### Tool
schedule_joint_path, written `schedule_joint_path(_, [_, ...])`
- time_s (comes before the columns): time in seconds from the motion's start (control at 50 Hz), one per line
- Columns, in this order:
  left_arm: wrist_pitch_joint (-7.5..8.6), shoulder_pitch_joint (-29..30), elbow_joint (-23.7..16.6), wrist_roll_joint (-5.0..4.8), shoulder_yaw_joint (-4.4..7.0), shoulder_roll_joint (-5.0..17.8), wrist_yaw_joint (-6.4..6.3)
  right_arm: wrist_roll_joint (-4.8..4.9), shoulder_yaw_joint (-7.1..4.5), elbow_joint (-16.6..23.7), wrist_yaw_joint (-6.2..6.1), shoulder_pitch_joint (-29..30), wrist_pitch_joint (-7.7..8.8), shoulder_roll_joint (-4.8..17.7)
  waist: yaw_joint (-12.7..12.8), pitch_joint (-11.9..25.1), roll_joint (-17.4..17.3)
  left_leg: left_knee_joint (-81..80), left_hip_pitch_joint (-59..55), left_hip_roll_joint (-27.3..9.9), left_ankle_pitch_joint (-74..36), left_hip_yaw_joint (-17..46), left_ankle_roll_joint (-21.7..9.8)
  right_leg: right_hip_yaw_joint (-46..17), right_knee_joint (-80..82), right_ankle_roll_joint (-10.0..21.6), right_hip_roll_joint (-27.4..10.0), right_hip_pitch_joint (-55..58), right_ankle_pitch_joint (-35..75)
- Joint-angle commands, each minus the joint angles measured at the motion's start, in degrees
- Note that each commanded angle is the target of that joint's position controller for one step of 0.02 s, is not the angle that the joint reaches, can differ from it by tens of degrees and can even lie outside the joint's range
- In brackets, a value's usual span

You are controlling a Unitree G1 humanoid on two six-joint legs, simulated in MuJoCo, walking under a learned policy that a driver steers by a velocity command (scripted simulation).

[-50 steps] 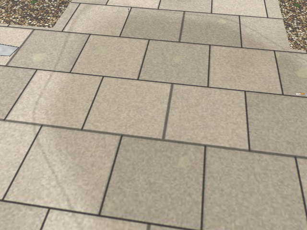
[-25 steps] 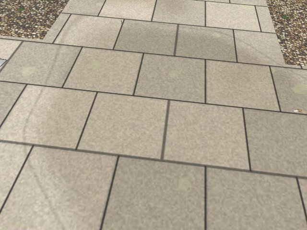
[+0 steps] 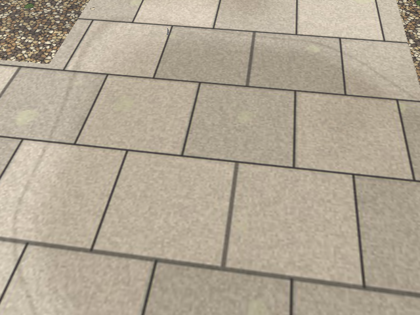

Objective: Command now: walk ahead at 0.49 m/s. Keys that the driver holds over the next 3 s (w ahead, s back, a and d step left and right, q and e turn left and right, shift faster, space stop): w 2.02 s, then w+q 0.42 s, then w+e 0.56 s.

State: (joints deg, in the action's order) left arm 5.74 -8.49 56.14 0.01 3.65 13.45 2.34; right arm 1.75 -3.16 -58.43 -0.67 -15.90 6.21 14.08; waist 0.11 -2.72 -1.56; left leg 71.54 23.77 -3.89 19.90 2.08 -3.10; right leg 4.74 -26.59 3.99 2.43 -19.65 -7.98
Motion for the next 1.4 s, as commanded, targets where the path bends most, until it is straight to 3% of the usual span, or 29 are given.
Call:
schedule_joint_path(0.02, [1.17, -0.4, -1.6, 0.52, 0.23, 4.0, 0.07, -0.33, -1.20, 2.4, -0.63, -4.1, -0.78, 2.6, -1.8, 4.7, 5.2, -2.5, 7.7, -5.6, -3.6, 2.5, -0.7, -17.7, 17.8, 9.9, -15.4, 7.1, 1.0])
schedule_joint_path(0.12, [0.85, -6.2, -0.2, 0.25, 0.85, 7.8, -2.17, -1.46, -1.59, 6.6, -0.60, 6.5, -1.55, 3.8, -0.2, 0.3, 3.9, -18.3, 16.5, -6.4, -16.3, 1.3, 2.3, -13.3, 21.6, 10.0, -15.0, 8.0, 3.4])
schedule_joint_path(0.2, [0.43, -10.2, 0.4, -0.50, 0.89, 8.4, -2.77, -1.08, -0.94, 8.7, 0.36, 14.6, -1.07, 2.6, 2.2, -0.7, 4.3, -32.3, 14.2, -3.5, -25.8, -1.6, 2.8, -8.5, 21.4, 7.7, -13.0, 10.4, 5.6])
schedule_joint_path(0.3, [-0.76, -15.1, 2.4, -1.05, 1.38, 9.1, -2.91, -0.39, -0.29, 11.5, 2.06, 21.7, -0.59, 3.0, 4.3, -2.6, 4.6, -40.2, 15.1, -1.8, -22.3, -2.0, 1.6, -8.1, 17.4, 7.1, -16.3, 19.7, 6.7])
schedule_joint_path(0.36, [-1.65, -13.7, 2.2, -1.13, 2.01, 10.5, -3.12, -0.27, -1.07, 11.6, 2.75, 18.2, -0.04, 5.6, 1.0, -0.3, 6.5, -42.6, 8.3, 0.3, -15.9, -3.3, -0.8, -8.3, 11.5, 5.4, -18.0, 23.4, 18.2])
schedule_joint_path(0.4, [-2.17, -11.9, 1.3, -0.88, 1.35, 8.8, -3.15, -0.67, -3.60, 6.8, 2.32, 2.1, 0.10, 10.3, -6.6, 9.6, 5.5, -42.7, -14.3, 2.5, -16.4, -4.8, -3.9, -4.0, -7.5, 2.6, -13.1, 18.2, 30.8])
schedule_joint_path(0.42, [-2.06, -13.3, -0.3, 0.50, 0.27, 6.4, -3.16, -1.38, -4.80, 4.8, 1.71, -8.3, -0.15, 15.3, -8.6, 18.8, -3.7, -42.0, -31.7, -9.9, -16.4, 10.5, -7.7, -1.0, -27.7, 0.3, -8.8, 5.5, 11.8])
schedule_joint_path(0.44, [-0.55, -19.8, -0.1, -0.35, -1.58, -0.9, -2.45, -1.61, -4.84, 3.8, 2.37, -9.6, -0.25, 17.0, -4.3, 24.7, -18.3, -51.8, -46.9, -19.7, -4.4, 38.2, -16.4, -5.6, -44.1, -2.3, 1.6, -15.8, -24.3])
schedule_joint_path(0.46, [0.77, -14.9, 0.0, -1.88, -0.13, 5.9, -2.26, -1.10, -3.26, 4.5, 2.49, -7.6, -0.03, 11.2, -6.0, 20.6, -10.7, -54.5, -44.4, -17.5, 0.9, 37.5, -13.8, -11.9, -50.2, -1.1, -1.8, -22.3, -24.6])
schedule_joint_path(0.48, [1.54, -9.4, -1.7, -2.78, 0.48, 8.3, -2.16, -1.00, -2.50, 5.6, 2.29, -2.6, 0.21, 8.6, -5.4, 13.3, -7.7, -54.8, -37.0, -15.7, -2.8, 28.4, -11.2, -10.6, -50.2, 0.0, -4.6, -25.2, -19.0])
schedule_joint_path(0.5, [1.60, -7.0, -2.0, -2.48, 0.53, 8.0, -2.63, -1.47, -1.95, 6.7, 2.33, 1.9, 0.32, 7.4, -3.5, 9.7, -2.2, -56.1, -28.7, -13.8, -9.8, 21.8, -10.2, -9.2, -47.7, 0.0, -7.7, -22.5, -13.5])
schedule_joint_path(0.54, [0.41, -7.1, -1.9, -1.38, 1.13, 6.7, -2.98, -2.58, -1.08, 6.6, 2.56, 5.1, 0.54, 4.6, -0.2, 6.3, -2.4, -59.2, -18.2, -10.6, -16.5, 14.1, -9.3, -9.3, -42.1, -0.2, -10.8, -16.5, -8.3])
schedule_joint_path(0.58, [-0.83, -8.1, -1.7, -1.33, 1.04, 4.6, -3.03, -2.29, -1.10, 5.7, 2.41, 3.6, 0.66, 4.8, 0.9, 5.2, -2.7, -61.8, -15.3, -9.6, -18.8, 10.6, -10.0, -8.6, -38.4, -0.7, -11.4, -15.0, -7.2])
schedule_joint_path(0.64, [-1.47, -2.7, -3.8, -0.56, 1.23, 4.8, -3.14, -2.11, -1.69, 4.7, 1.27, 0.7, 0.58, 7.5, 0.3, 2.4, -1.0, -64.2, -15.6, -9.7, -22.3, 7.7, -10.6, -8.1, -30.3, -2.5, -11.8, -20.4, -0.6])
schedule_joint_path(0.68, [-1.37, 1.0, -5.0, -0.31, 1.20, 4.4, -2.91, -1.93, -1.62, 4.2, 0.64, -1.0, 0.16, 7.5, -0.4, 1.6, -1.1, -64.7, -16.7, -8.7, -23.5, 5.3, -9.7, -7.6, -23.9, -3.3, -11.4, -22.0, 5.5])
schedule_joint_path(0.76, [-0.93, 8.7, -7.1, -0.70, 0.48, 3.1, -2.10, -1.41, -1.54, 3.1, 0.16, -4.4, -0.19, 7.7, -2.9, -0.4, -1.7, -65.5, -17.5, -6.7, -22.0, 1.0, -7.9, -4.9, -11.3, -3.3, -8.9, -19.1, 14.3])
schedule_joint_path(0.86, [-0.30, 15.3, -9.9, -1.25, -0.09, 3.5, -0.54, -0.98, -2.04, 0.7, -0.08, -8.7, -1.43, 8.3, -4.4, -2.8, -2.0, -61.9, -26.8, -10.3, -24.1, 1.0, -7.7, -4.6, -4.4, -1.7, -7.5, -21.0, 10.4])
schedule_joint_path(0.92, [0.21, 11.7, -9.8, -1.35, 0.73, 5.9, 0.12, -0.82, -2.65, 0.9, -0.40, -6.8, -2.20, 9.6, -1.1, -0.1, -3.8, -56.0, -29.9, -11.5, -37.6, 0.7, -6.1, -3.1, -2.5, 0.6, -5.2, -13.5, 4.3])
schedule_joint_path(0.96, [0.21, -3.8, -5.1, -0.97, 3.13, 10.3, -0.32, -0.88, -2.17, 1.7, -0.44, -4.6, -2.71, 8.6, 6.5, 9.3, -3.4, -38.5, -24.7, -7.1, -49.4, -2.9, -3.4, -1.2, -2.1, 3.6, -2.5, 8.9, 5.5])
schedule_joint_path(0.98, [0.02, -14.4, -2.9, -0.27, 4.30, 14.8, -0.94, -2.01, -1.26, 3.1, -0.45, -5.6, -2.66, 6.8, 9.0, 18.0, 4.0, -19.6, -11.3, -3.2, -30.6, -5.4, -1.3, -14.7, -3.6, 7.3, -13.9, 27.2, 6.1])
schedule_joint_path(1.0, [-0.19, -16.6, -1.8, -0.33, 4.44, 16.9, -0.53, -1.67, 0.85, 2.9, 0.37, -12.9, -1.26, -1.2, 4.4, 24.9, 19.0, -1.3, 10.5, 7.7, 11.0, -1.7, 1.7, -42.8, 4.7, 16.3, -25.4, 43.9, -6.0])
schedule_joint_path(1.02, [-0.11, -15.3, -2.3, -0.83, 2.88, 11.6, -0.51, -0.27, -0.46, 2.7, 0.69, -8.2, 0.13, 5.0, 6.6, 22.1, 12.8, 5.2, 16.8, 5.0, 13.4, 5.5, 0.5, -44.6, 8.7, 13.7, -23.5, 41.9, -12.3])
schedule_joint_path(1.04, [0.12, -10.1, -3.3, -0.94, 2.21, 9.4, -0.76, 0.93, -1.20, 4.6, 0.83, -2.6, 0.95, 7.6, 5.8, 14.1, 10.5, 5.6, 20.5, 2.1, 8.4, 4.0, -0.5, -36.0, 9.7, 11.3, -22.0, 34.4, -10.1])
schedule_joint_path(1.06, [0.28, -5.3, -4.4, -0.51, 1.67, 8.2, -0.76, 0.77, -1.25, 5.2, 0.38, 0.2, 1.12, 7.6, 3.8, 9.7, 5.2, 3.0, 18.2, -1.1, 2.7, 2.4, -0.6, -29.5, 11.2, 10.1, -20.1, 25.3, -4.2])
schedule_joint_path(1.08, [0.46, -2.5, -4.7, 0.17, 1.25, 6.6, -0.60, -0.14, -1.74, 5.3, -0.03, 1.4, 0.77, 7.3, 2.1, 6.5, 3.7, -0.3, 15.5, -2.9, -0.6, 2.0, -0.4, -24.8, 12.9, 9.6, -18.4, 17.8, 0.6])
schedule_joint_path(1.12, [0.75, -1.7, -4.2, 0.72, 0.70, 4.9, -0.38, -0.44, -1.83, 4.8, -0.19, -1.1, -0.75, 5.0, -0.7, 5.7, 5.7, -4.2, 9.9, -4.8, -3.4, 2.4, -0.3, -19.8, 16.1, 9.2, -16.1, 11.3, 3.1])
schedule_joint_path(1.24, [0.49, -7.3, -2.0, 0.13, 1.34, 8.4, -2.31, -1.49, -1.96, 8.0, -0.27, 7.6, -1.88, 4.2, 0.3, 1.3, 4.1, -20.7, 17.1, -5.6, -17.1, 1.0, 2.7, -12.7, 20.3, 9.2, -14.8, 11.2, 9.0])
schedule_joint_path(1.32, [0.11, -10.8, -1.0, -0.44, 1.19, 8.6, -2.73, -1.12, -1.21, 10.0, 0.59, 15.1, -1.40, 2.7, 2.7, -0.3, 4.6, -33.3, 14.5, -3.0, -26.2, -1.7, 2.8, -8.1, 20.5, 7.2, -12.6, 12.6, 9.3])
schedule_joint_path(1.4, [-0.82, -15.0, 1.0, -0.77, 1.43, 9.0, -2.81, -0.59, -0.58, 12.3, 1.84, 21.3, -1.00, 2.8, 4.7, -2.3, 4.6, -39.6, 16.1, -1.6, -24.3, -2.3, 2.0, -7.9, 18.1, 7.2, -15.2, 19.9, 9.9])
